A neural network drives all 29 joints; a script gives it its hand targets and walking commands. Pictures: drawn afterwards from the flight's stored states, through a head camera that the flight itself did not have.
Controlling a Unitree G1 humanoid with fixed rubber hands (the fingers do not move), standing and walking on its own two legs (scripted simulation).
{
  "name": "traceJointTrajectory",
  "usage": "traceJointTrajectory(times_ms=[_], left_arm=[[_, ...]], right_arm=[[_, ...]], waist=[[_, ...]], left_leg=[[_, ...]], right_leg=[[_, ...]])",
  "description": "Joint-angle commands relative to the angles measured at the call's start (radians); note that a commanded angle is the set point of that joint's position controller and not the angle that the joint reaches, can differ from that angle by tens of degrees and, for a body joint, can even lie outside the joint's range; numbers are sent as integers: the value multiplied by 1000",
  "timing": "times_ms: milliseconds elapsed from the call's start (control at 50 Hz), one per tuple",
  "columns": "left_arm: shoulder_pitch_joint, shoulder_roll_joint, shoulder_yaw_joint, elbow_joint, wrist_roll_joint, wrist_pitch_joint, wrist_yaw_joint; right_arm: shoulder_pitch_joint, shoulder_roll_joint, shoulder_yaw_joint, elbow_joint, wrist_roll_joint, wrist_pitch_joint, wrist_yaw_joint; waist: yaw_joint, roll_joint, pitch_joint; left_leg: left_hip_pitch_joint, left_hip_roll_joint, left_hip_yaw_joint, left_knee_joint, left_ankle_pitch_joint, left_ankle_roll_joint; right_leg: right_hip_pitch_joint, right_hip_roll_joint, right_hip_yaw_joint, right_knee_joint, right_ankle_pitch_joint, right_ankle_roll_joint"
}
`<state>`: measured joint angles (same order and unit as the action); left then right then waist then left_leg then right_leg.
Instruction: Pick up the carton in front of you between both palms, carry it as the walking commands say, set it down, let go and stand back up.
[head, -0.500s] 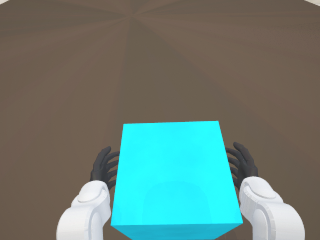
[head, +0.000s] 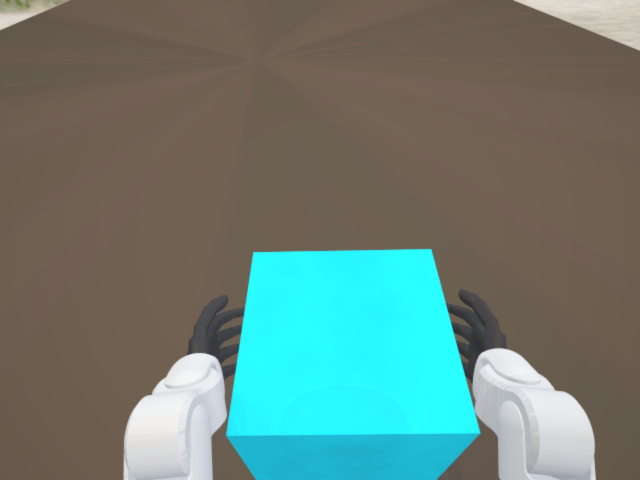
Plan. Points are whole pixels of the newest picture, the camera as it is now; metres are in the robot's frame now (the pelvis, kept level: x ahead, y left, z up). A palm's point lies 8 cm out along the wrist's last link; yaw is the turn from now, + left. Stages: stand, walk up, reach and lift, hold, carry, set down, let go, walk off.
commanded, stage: carry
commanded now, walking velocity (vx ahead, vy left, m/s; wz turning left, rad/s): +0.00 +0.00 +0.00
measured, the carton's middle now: (343, 377) +0.26 +0.00 +0.03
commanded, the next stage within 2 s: hold in 1.16 s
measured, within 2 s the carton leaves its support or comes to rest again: neither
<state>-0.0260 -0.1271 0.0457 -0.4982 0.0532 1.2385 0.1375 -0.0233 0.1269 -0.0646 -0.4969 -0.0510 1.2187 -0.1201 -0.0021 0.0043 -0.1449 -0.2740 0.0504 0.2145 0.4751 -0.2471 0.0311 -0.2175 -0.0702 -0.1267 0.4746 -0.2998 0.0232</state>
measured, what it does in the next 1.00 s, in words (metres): stands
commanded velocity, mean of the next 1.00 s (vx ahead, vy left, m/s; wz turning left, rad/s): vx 0.00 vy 0.00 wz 0.00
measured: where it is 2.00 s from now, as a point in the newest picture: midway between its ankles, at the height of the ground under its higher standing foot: outside the picture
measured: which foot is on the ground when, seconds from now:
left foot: down 0.00-1.00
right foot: down 0.00-1.00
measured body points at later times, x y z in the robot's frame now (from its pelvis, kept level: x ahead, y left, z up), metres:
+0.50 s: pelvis +0.01 -0.02 +0.00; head -0.01 -0.02 +0.45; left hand +0.28 +0.13 +0.06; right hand +0.28 -0.17 +0.06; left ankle +0.00 +0.09 -0.74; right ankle -0.04 -0.12 -0.74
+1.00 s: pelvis -0.01 -0.02 +0.00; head -0.02 -0.02 +0.45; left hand +0.29 +0.14 +0.03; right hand +0.30 -0.17 +0.03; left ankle +0.00 +0.09 -0.74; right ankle -0.04 -0.12 -0.74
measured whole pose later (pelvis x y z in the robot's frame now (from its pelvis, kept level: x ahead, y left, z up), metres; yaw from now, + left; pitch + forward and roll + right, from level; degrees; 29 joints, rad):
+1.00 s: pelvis -0.01 -0.02 +0.00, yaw +0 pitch +2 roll +0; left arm -0.24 -0.15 0.19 0.20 0.24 0.68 0.02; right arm -0.24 0.15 -0.20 0.20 -0.24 0.67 -0.02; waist 0.00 0.00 -0.07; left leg -0.29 0.07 0.20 0.49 -0.23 0.01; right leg -0.23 -0.05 -0.14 0.49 -0.29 -0.01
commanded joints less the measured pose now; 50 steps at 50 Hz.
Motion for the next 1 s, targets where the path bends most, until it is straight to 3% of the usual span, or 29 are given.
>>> traceJointTrajectory(times_ms=[0,160,300,560,820,900,980], left_arm=[[-342,-714,-581,-52,-257,-11,-99],[-373,-756,-607,-73,-269,-30,-112],[-396,-715,-595,33,-221,-75,-152],[-486,-742,-498,292,-121,-270,-230],[-635,-781,-365,612,-27,-554,-298],[-682,-839,-383,650,-30,-609,-320],[-676,-887,-426,618,-51,-597,-328]], right_arm=[[-342,712,609,-59,259,14,87],[-355,757,621,-57,260,-7,97],[-379,712,604,49,217,-52,140],[-479,739,511,313,128,-248,220],[-619,772,369,632,18,-533,290],[-663,831,393,670,22,-587,311],[-658,882,437,639,44,-576,320]], waist=[[0,-53,-150],[2,-24,-184],[4,-17,-156],[2,-12,-136],[0,-4,-159],[0,-3,-180],[1,-4,-201]], left_leg=[[117,121,-100,29,455,-24],[140,119,-98,54,461,-23],[126,121,-102,37,403,-24],[113,126,-114,-17,281,-21],[116,126,-125,-37,230,-20],[125,126,-126,-34,242,-20],[133,127,-124,-23,271,-20]], right_leg=[[39,-114,71,-11,569,-12],[57,-105,67,18,573,-22],[51,-98,67,4,505,-28],[32,-92,75,-50,321,-39],[20,-87,77,-62,232,-43],[31,-86,76,-55,240,-42],[39,-88,74,-43,270,-41]])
